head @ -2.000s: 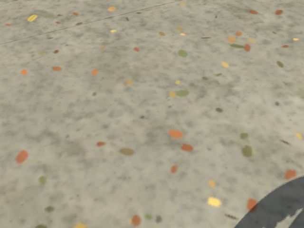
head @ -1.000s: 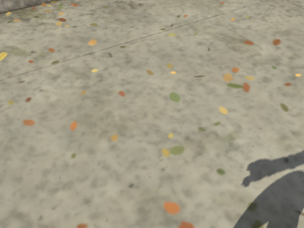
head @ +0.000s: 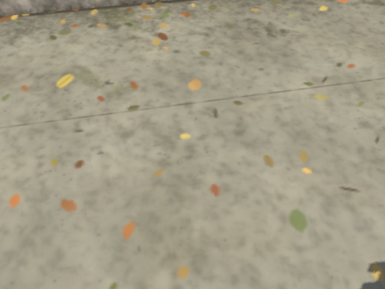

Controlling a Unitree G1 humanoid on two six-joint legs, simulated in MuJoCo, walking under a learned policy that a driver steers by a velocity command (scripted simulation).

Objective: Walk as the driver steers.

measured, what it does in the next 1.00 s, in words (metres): walks ahead: right foot, then left foot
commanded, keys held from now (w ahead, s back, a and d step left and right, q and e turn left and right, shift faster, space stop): w+q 0.10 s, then w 0.52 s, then w+e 0.38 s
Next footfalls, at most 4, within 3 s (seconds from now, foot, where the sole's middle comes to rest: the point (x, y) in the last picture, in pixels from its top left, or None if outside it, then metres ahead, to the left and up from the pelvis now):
0.38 right None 0.40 -0.12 -0.77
0.90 left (156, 236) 0.64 0.15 -0.77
1.36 right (228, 193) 0.81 -0.11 -0.77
1.84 left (173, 182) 0.86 0.10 -0.77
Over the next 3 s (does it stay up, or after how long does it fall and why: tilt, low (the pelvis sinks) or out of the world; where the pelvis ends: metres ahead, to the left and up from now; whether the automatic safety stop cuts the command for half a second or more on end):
stays up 0.78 -0.07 0.01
